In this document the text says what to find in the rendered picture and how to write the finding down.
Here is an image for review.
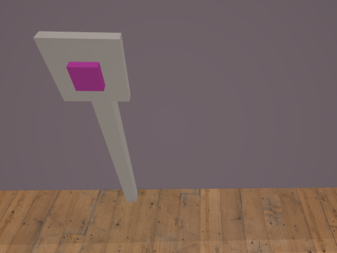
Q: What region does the panel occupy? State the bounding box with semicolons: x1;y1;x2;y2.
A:
33;31;137;202

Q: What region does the button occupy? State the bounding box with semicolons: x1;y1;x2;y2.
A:
66;62;105;91

